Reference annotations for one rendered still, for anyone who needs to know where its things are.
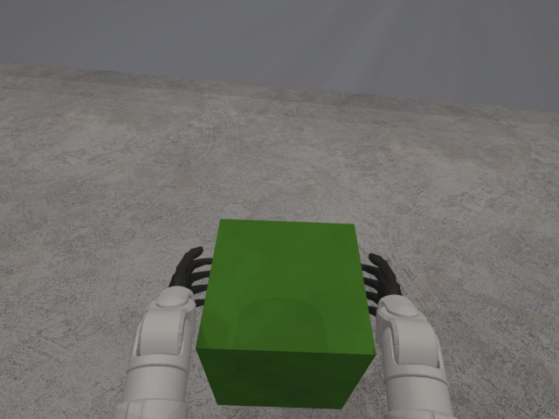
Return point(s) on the carton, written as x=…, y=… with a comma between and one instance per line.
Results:
x=286, y=319

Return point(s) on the robot left hand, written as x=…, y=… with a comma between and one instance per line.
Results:
x=184, y=276

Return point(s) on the robot right hand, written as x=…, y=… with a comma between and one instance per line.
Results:
x=387, y=284

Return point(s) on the right robot forearm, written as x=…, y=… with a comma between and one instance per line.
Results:
x=413, y=365

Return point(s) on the left robot forearm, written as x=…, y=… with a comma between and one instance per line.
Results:
x=159, y=362

